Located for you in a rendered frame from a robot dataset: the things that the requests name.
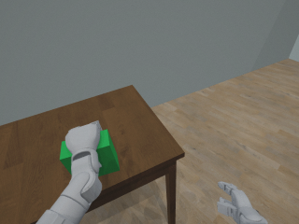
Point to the sponge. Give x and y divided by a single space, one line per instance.
106 152

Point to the right robot hand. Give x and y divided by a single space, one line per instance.
238 197

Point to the robot left forearm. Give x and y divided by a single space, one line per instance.
83 188

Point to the left robot hand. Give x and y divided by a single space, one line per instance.
86 136

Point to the robot right forearm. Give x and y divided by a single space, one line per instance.
248 215

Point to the table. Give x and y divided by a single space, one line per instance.
32 177

